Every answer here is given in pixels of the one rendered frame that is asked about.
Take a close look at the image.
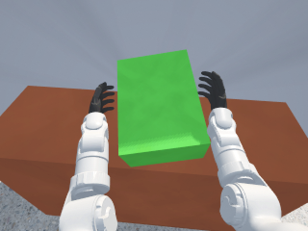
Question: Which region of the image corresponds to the robot left forearm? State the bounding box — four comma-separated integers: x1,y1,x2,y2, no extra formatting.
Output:
59,112,111,231

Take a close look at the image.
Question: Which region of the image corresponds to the right robot upper arm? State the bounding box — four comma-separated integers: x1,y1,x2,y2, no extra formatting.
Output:
219,182,308,231

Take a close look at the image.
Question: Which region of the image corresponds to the pedestal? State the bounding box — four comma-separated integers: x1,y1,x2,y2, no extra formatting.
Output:
0,86,308,231

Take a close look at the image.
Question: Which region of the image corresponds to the left robot hand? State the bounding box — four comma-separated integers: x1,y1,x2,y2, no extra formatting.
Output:
89,82,115,114

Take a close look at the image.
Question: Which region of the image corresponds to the left robot upper arm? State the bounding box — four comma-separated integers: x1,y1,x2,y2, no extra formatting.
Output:
59,194,117,231

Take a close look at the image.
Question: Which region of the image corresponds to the right robot hand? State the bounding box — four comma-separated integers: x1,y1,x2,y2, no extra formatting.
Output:
198,71,227,111

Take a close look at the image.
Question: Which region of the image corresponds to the carton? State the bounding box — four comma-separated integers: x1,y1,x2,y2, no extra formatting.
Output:
116,49,211,167

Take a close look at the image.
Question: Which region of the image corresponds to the robot right forearm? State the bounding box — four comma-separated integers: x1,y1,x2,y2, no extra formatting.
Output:
207,108,282,217

